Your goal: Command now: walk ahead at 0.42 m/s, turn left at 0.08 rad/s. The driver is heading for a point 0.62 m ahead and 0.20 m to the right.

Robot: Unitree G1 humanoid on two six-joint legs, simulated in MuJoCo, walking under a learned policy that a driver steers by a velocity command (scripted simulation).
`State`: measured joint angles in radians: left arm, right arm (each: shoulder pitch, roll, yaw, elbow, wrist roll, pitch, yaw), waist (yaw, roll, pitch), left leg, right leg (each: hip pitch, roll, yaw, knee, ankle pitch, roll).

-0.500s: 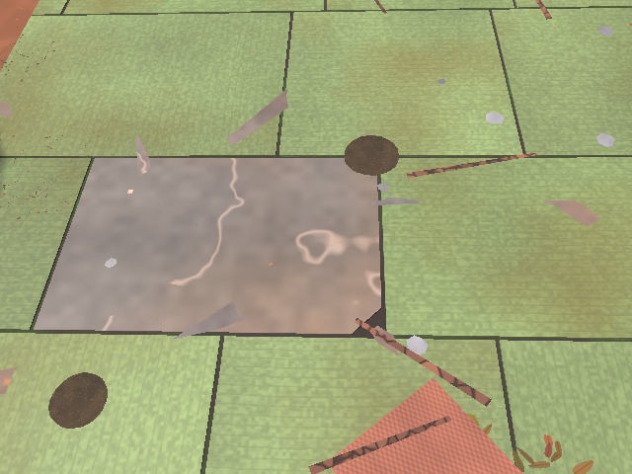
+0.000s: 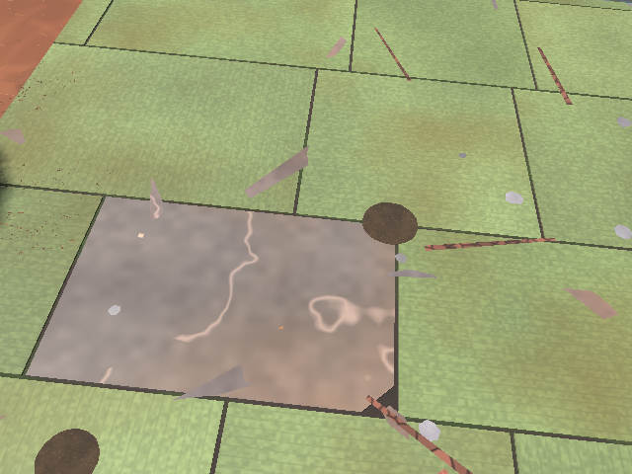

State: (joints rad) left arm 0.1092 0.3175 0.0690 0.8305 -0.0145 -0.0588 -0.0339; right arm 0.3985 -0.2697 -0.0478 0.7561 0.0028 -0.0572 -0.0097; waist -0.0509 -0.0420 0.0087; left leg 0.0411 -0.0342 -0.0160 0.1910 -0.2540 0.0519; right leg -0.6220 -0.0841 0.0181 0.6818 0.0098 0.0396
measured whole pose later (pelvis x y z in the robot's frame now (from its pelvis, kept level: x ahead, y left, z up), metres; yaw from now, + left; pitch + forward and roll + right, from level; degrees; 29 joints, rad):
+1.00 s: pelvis +0.56 -0.01 +0.00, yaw -8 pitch +1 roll +2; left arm 0.13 0.30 0.05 0.79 0.00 -0.03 0.00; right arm 0.28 -0.26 -0.05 0.84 -0.01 -0.09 0.00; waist -0.05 -0.04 0.06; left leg -0.12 -0.02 0.13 0.29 -0.18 0.03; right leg -0.59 -0.07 0.05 0.76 -0.13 0.02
